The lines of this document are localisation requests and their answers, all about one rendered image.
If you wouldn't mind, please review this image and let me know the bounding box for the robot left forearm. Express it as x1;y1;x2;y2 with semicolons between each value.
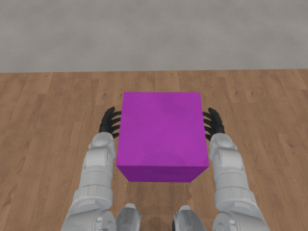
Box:
61;132;116;231

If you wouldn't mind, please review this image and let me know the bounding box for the robot thigh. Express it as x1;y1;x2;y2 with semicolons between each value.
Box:
174;210;207;231
115;207;141;231

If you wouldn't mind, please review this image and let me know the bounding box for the robot left upper arm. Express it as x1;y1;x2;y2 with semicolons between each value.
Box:
61;208;116;231

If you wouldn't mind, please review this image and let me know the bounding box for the left robot hand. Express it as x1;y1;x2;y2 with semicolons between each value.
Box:
98;107;122;138

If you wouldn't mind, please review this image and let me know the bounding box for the right robot hand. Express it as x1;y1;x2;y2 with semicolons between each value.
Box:
202;108;225;141

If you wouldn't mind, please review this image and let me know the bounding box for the robot right thigh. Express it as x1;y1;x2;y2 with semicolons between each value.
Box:
174;210;207;231

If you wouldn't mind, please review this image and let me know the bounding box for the robot left thigh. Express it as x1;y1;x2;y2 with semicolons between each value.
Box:
115;207;141;231

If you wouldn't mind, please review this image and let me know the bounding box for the robot right forearm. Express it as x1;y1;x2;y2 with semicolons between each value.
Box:
208;133;267;224

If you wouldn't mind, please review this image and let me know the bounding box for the carton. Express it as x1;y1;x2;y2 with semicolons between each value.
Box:
115;91;209;183

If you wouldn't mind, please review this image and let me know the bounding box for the robot right upper arm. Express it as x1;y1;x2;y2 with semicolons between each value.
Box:
213;210;270;231

